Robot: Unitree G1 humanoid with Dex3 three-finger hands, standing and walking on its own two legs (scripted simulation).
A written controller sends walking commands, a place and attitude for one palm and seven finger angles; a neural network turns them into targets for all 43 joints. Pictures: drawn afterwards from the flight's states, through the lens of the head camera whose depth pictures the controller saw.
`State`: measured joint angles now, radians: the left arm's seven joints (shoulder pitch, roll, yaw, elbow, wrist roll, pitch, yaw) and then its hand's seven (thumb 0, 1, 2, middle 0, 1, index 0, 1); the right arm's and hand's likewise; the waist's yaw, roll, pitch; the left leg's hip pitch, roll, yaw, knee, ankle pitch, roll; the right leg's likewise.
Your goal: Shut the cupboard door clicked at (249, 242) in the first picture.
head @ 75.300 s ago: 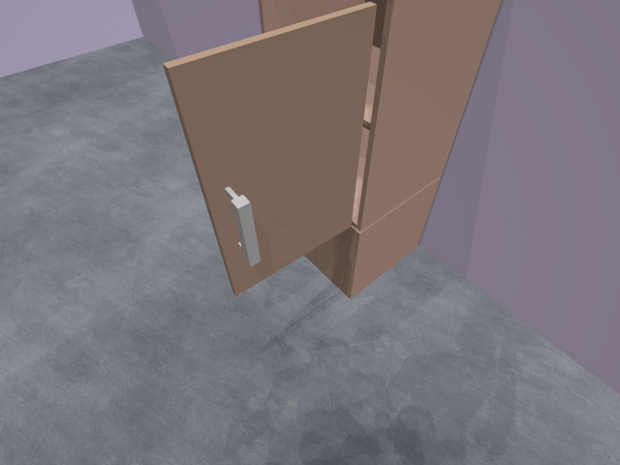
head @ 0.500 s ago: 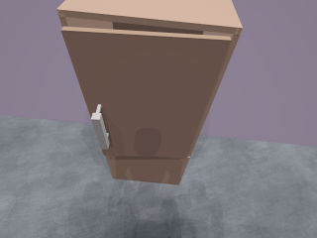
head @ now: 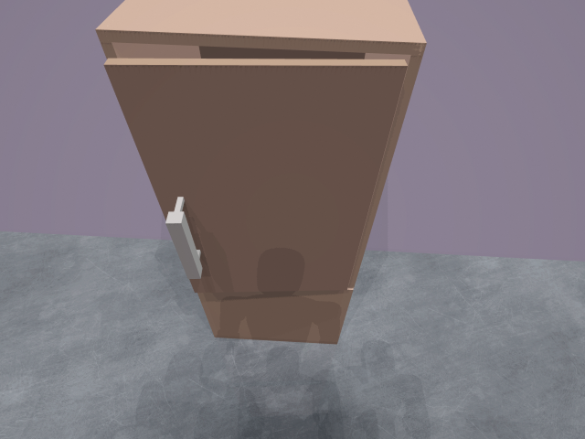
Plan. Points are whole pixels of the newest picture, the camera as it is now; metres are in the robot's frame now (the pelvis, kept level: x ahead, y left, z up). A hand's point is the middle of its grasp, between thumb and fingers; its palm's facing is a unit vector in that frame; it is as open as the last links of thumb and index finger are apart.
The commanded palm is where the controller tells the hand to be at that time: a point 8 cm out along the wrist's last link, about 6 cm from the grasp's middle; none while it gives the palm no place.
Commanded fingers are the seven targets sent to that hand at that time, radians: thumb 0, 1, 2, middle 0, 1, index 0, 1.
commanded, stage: come to a stop and stand still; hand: left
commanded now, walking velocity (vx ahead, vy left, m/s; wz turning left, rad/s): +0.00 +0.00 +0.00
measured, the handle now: (187, 239) +0.46 +0.24 -0.07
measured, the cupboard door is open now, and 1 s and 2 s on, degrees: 5 5 5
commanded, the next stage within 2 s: look again from close up in 0.38 s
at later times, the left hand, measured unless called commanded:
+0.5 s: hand out of the picture +0.00 +0.17 -0.16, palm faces -0.02 -0.97 -0.22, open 7.4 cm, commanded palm none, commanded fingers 0.00 0.90 0.90 -0.20 -0.30 -0.20 -0.30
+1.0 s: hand out of the picture +0.00 +0.15 -0.16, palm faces +0.01 -0.98 -0.21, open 7.3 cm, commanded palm none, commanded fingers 0.00 0.90 0.90 -0.20 -0.30 -0.20 -0.30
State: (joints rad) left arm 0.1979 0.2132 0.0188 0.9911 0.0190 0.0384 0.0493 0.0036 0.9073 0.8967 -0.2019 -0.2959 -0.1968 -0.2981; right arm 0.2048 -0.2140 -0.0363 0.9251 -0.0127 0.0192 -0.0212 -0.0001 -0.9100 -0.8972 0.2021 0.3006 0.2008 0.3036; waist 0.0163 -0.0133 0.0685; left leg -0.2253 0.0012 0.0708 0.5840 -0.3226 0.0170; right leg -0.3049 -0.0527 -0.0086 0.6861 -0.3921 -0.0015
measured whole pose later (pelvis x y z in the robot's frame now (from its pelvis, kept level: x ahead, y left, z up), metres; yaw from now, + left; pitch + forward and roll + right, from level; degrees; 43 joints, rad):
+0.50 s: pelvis -0.02 -0.01 +0.01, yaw -1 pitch +0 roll +1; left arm 0.29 0.17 -0.02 1.05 0.02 0.01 0.02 0.00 0.91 0.90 -0.20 -0.30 -0.20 -0.30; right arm 0.35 -0.19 0.00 1.06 -0.01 0.00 -0.01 0.00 -0.91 -0.90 0.20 0.30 0.20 0.30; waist -0.01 0.01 0.01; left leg -0.22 0.00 0.08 0.44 -0.21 0.01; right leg -0.29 -0.03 0.00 0.50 -0.21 0.00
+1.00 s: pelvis +0.00 -0.02 +0.01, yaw +0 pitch -1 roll +1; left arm 0.27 0.15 -0.01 1.12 0.01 -0.01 0.03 0.01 0.92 0.90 -0.20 -0.30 -0.20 -0.30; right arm 0.28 -0.15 0.01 1.13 -0.01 -0.02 -0.03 0.00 -0.92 -0.90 0.20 0.30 0.20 0.30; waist 0.01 0.01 0.02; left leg -0.16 0.03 0.06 0.39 -0.22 -0.02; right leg -0.22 0.00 -0.03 0.44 -0.21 -0.03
